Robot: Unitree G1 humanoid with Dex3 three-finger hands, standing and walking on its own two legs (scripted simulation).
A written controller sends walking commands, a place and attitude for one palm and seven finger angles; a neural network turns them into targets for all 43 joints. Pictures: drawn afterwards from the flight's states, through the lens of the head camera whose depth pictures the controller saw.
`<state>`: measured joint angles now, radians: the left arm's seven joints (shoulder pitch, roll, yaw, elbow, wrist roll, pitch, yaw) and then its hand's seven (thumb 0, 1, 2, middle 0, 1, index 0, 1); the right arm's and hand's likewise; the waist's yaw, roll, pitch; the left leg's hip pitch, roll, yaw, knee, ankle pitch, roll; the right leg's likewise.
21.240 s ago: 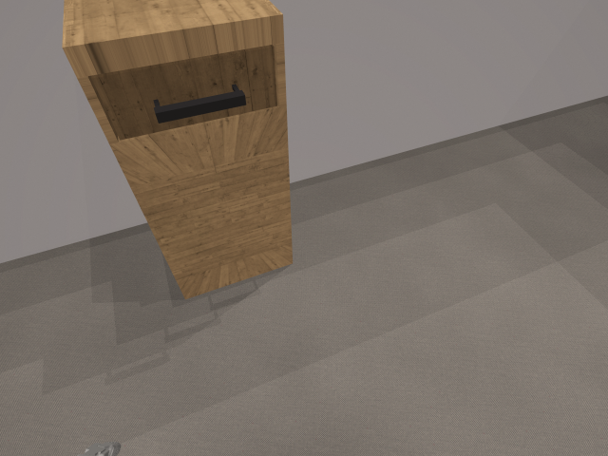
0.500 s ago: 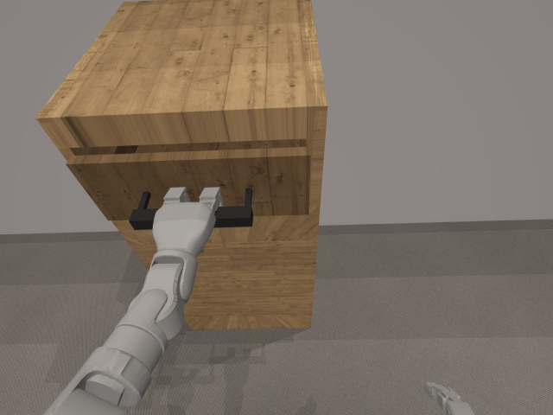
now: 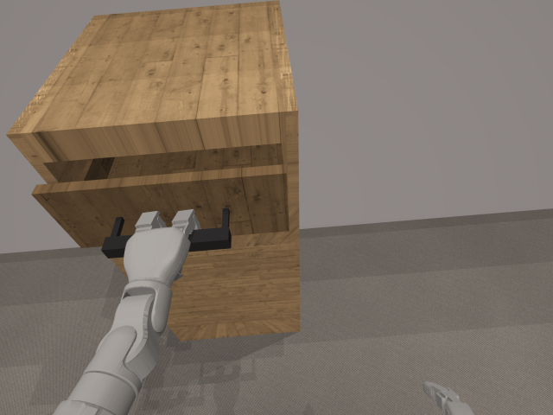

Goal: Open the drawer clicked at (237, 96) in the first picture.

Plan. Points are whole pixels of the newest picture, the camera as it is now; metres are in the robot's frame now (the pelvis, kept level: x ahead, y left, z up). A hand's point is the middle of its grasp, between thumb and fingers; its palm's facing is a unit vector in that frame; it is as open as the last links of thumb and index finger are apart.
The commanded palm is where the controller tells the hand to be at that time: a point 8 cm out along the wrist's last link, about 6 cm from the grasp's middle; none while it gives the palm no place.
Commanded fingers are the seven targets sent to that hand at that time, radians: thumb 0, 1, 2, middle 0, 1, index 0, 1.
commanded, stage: pull the drawer open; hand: left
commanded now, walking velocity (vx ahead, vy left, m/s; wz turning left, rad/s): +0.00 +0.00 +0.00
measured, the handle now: (170, 230) +0.39 +0.20 +0.04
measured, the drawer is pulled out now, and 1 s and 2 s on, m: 0.07 0.28 0.29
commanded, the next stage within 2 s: open the thumb to release the handle in 1.04 s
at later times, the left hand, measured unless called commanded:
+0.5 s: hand (161, 355) +0.20 +0.17 +0.02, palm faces +0.04 -0.16 -0.99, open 6.0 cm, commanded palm +0.15 +0.17 +0.08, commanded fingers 0.00 0.90 0.90 -0.40 -1.35 -0.40 -1.35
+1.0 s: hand out of the picture +0.12 +0.16 +0.02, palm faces +0.03 -0.18 -0.98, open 6.0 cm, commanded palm +0.05 +0.16 +0.08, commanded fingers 0.00 0.90 0.90 -0.40 -1.35 -0.40 -1.35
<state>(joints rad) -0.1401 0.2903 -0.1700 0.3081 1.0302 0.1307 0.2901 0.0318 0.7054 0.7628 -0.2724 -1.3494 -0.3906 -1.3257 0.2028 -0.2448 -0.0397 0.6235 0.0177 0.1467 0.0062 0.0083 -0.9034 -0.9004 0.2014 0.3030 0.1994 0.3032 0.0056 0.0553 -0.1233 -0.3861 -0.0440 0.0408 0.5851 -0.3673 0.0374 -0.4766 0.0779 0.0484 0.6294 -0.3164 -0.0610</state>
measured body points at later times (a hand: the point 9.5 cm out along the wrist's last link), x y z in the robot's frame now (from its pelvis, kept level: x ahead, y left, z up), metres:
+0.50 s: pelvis -0.01 +0.00 -0.01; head -0.01 -0.04 +0.44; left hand +0.19 +0.17 +0.07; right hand +0.24 -0.17 -0.09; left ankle -0.05 +0.10 -0.73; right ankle -0.01 -0.08 -0.73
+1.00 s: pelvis -0.02 -0.01 -0.02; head -0.01 -0.06 +0.43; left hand +0.11 +0.16 +0.08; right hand +0.19 -0.22 -0.11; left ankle -0.05 +0.10 -0.73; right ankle -0.01 -0.08 -0.73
